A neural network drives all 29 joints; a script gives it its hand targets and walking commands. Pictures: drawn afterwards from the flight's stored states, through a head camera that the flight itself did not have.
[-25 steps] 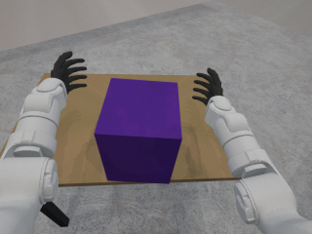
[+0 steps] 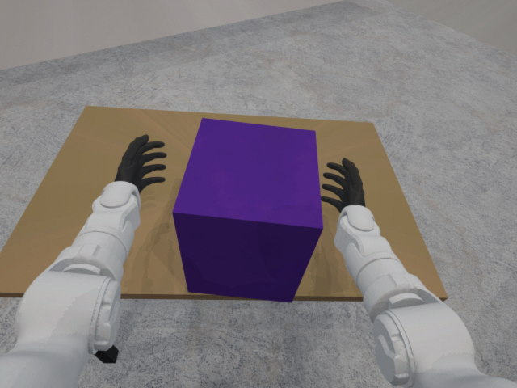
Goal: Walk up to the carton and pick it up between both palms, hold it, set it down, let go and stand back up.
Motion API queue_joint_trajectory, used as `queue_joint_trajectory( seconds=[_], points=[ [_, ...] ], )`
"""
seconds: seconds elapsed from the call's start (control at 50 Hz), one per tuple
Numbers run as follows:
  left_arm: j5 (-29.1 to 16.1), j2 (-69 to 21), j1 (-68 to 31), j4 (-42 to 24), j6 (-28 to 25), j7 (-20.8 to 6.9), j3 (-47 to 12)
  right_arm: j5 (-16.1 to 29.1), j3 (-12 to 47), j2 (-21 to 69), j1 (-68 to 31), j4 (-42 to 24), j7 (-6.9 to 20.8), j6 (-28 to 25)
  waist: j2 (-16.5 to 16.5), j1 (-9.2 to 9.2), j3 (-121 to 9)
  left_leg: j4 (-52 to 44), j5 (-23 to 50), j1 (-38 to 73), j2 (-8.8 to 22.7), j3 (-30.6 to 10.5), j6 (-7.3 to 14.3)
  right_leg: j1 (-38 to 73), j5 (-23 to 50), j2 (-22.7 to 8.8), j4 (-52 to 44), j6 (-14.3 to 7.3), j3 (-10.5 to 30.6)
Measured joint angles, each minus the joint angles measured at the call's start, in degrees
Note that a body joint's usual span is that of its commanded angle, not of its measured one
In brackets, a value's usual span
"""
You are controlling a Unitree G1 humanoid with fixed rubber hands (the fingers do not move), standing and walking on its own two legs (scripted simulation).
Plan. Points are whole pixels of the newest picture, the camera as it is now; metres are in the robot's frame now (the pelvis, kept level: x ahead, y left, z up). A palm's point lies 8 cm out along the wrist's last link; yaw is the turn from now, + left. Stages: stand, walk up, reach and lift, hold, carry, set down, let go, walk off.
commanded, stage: reach and lift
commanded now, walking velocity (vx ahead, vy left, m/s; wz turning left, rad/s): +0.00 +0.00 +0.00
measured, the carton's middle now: (249, 214) +0.43 +0.01 +0.01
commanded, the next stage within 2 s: none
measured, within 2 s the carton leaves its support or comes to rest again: neither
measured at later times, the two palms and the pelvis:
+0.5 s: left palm (153, 190) +0.43 +0.18 +0.06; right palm (337, 208) +0.41 -0.13 +0.06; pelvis -0.01 +0.01 -0.01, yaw +0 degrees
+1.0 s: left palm (162, 194) +0.42 +0.16 +0.07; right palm (336, 219) +0.39 -0.13 +0.06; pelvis +0.01 +0.00 +0.01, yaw -1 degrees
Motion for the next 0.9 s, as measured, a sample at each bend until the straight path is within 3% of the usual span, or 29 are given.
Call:
queue_joint_trajectory(
  seconds=[0.12, 0.28, 0.42, 0.6, 0.74, 0.9],
  points=[
    [-1.50, -1.09, 0.25, 3.16, -4.74, 0.70, -1.90, 2.14, 2.06, -0.97, 0.17, 3.10, 1.98, -3.81, 0.91, 0.20, -1.37, 2.55, -0.85, -4.04, -0.14, 0.08, 0.41, -4.08, -0.92, -0.21, 2.67, 0.41, 0.05],
    [-2.22, -0.74, -0.96, 4.60, -7.08, 0.48, -2.87, 1.75, 2.66, -1.02, -1.36, 4.68, 2.24, -6.68, 0.55, -0.34, -1.31, 4.52, -1.45, -6.32, -0.21, -0.20, 0.48, -6.27, -1.70, -0.31, 4.72, 0.58, -0.24],
    [0.27, -3.04, -2.24, 4.54, -7.37, 1.16, -2.62, -0.53, -0.79, -0.01, -3.32, 6.96, 2.54, -8.31, 0.48, -0.59, -2.18, 4.78, -1.21, -8.06, -0.14, -0.58, 0.51, -7.60, -1.25, -0.19, 4.38, 0.53, -0.61],
    [8.43, -7.08, -1.61, 2.28, -6.32, 2.68, 4.62, -5.00, -5.51, 2.91, -3.20, 6.56, 1.08, -8.64, 0.02, 0.04, -1.76, 2.17, -0.15, -5.96, 0.06, 0.65, 0.68, -6.06, 0.20, -0.07, 1.94, 0.70, 0.64],
    [15.68, -8.84, -1.76, 0.21, -5.03, 2.91, 12.22, -14.54, -14.42, 5.59, -1.64, 2.88, 0.86, -8.80, -0.64, 0.37, 1.08, -1.03, 1.15, -2.22, -0.35, 1.25, 0.92, -2.96, 1.10, -0.45, -0.22, 0.75, 1.20],
    [30.24, -14.07, 1.70, -7.94, -5.07, 0.10, 25.37, -34.40, -32.77, 13.81, 4.73, -9.28, 3.24, -11.16, -2.00, 1.68, 6.08, -6.68, 2.83, 5.85, -1.05, 1.62, 0.75, 4.68, 2.41, -1.03, -5.09, 0.63, 1.52]
  ],
)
